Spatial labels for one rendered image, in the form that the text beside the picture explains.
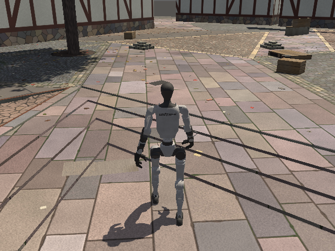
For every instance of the robot right forearm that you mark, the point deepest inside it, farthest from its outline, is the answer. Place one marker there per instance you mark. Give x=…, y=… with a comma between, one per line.
x=190, y=135

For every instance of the right robot foot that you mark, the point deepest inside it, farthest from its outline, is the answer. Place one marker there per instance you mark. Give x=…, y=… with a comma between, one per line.
x=179, y=220

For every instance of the robot left forearm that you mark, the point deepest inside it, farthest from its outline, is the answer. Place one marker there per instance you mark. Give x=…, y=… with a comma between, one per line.
x=142, y=142

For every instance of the left robot hand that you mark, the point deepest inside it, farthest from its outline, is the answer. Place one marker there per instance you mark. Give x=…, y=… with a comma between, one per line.
x=137, y=156

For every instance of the left robot upper arm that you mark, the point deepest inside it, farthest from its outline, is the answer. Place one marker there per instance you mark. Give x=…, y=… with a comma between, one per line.
x=148, y=119

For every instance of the right robot hand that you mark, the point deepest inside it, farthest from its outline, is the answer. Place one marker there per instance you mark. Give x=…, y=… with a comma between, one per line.
x=187, y=141

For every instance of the robot right thigh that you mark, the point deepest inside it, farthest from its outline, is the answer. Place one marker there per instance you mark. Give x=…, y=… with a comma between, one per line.
x=180, y=157

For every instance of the right robot upper arm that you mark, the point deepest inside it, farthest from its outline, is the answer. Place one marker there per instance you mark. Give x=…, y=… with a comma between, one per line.
x=185, y=116

